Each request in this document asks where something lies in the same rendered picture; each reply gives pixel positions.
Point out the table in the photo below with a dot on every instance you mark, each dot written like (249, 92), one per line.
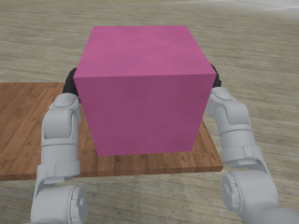
(23, 106)

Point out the left robot hand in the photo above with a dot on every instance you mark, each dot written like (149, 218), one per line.
(70, 86)

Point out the left robot forearm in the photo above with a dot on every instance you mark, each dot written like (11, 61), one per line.
(59, 141)

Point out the robot left upper arm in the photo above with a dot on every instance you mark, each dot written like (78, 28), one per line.
(60, 205)

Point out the carton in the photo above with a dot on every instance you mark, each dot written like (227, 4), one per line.
(143, 89)

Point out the robot right upper arm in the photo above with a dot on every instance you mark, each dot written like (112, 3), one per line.
(253, 196)

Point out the right robot hand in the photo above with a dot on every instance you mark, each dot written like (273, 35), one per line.
(217, 82)

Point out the right robot forearm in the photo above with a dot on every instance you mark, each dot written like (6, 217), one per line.
(239, 149)

